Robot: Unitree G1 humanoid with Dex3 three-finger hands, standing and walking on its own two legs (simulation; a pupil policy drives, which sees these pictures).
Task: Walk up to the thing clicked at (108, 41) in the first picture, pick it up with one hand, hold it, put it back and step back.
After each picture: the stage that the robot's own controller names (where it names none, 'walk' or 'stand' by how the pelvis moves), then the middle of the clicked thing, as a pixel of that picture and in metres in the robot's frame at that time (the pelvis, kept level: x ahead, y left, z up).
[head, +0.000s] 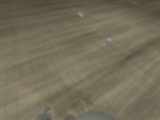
stand; (108, 41) +1.94 -0.39 -0.72
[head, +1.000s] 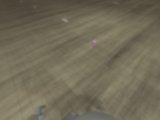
walk; (94, 43) +1.84 +0.09 -0.70
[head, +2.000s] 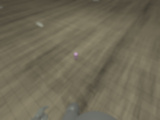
walk; (75, 55) +1.23 +0.39 -0.72
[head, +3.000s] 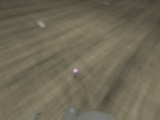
walk; (75, 72) +0.79 +0.27 -0.70
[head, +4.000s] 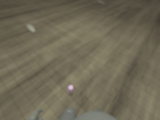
walk; (70, 88) +0.48 +0.23 -0.70
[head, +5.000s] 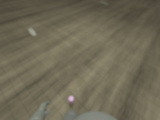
stand; (71, 99) +0.34 +0.21 -0.71
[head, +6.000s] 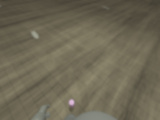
stand; (71, 103) +0.32 +0.19 -0.72
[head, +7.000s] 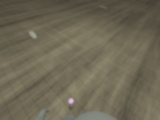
stand; (71, 102) +0.34 +0.20 -0.73
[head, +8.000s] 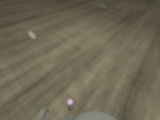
stand; (70, 103) +0.32 +0.22 -0.73
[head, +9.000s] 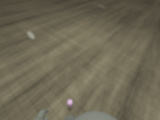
stand; (70, 103) +0.32 +0.22 -0.73
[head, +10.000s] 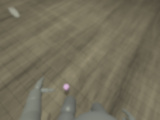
go down; (66, 87) +0.35 +0.23 -0.63
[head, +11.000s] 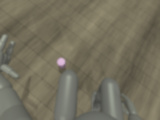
go down; (61, 63) +0.39 +0.27 -0.31
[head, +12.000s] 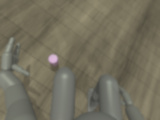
close in; (53, 60) +0.38 +0.29 -0.27
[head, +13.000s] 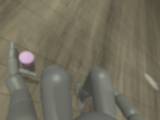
close; (27, 59) +0.36 +0.31 -0.21
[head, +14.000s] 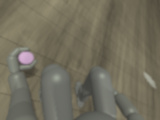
lift; (26, 59) +0.35 +0.31 -0.21
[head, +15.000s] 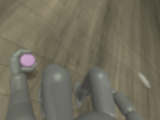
lift; (27, 61) +0.34 +0.30 -0.22
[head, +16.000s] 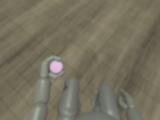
lift; (57, 69) +0.32 +0.23 -0.02
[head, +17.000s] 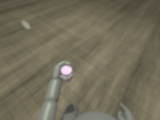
lift; (67, 74) +0.33 +0.17 +0.00
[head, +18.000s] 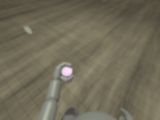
hold; (67, 75) +0.33 +0.17 +0.01
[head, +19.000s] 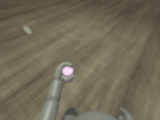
hold; (68, 74) +0.33 +0.17 +0.01
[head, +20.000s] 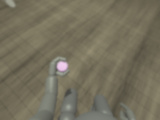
crouch; (63, 68) +0.36 +0.20 -0.06
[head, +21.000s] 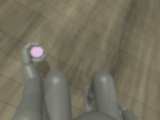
lower; (39, 55) +0.41 +0.30 -0.16
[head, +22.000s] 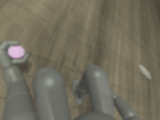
lower; (17, 54) +0.39 +0.32 -0.22
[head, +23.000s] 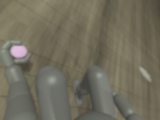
lower; (20, 53) +0.38 +0.32 -0.22
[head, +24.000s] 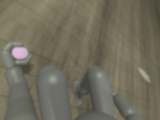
lower; (21, 55) +0.38 +0.32 -0.22
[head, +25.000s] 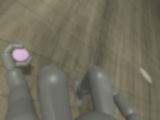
rest; (21, 56) +0.37 +0.32 -0.22
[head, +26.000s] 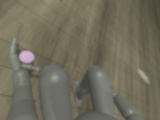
withdraw; (26, 58) +0.36 +0.29 -0.22
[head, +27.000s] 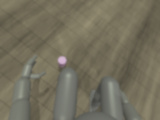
walk; (62, 61) +0.39 +0.25 -0.29
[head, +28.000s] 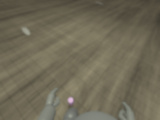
stand; (70, 101) +0.33 +0.18 -0.65
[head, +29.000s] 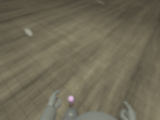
stand; (71, 99) +0.34 +0.20 -0.67
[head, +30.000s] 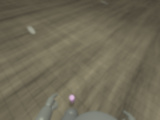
stand; (72, 98) +0.35 +0.19 -0.69
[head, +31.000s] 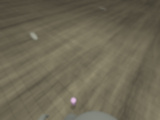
walk; (73, 101) +0.36 +0.18 -0.72
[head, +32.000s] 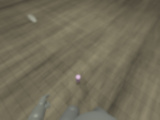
walk; (78, 78) +0.56 +0.16 -0.69
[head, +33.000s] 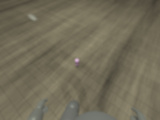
walk; (77, 62) +0.88 +0.27 -0.69
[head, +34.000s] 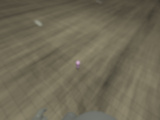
stand; (77, 64) +0.99 +0.24 -0.71
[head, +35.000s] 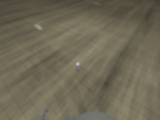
stand; (77, 65) +1.00 +0.25 -0.73
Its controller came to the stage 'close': yes
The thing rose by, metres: 0.71
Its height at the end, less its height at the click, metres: +0.00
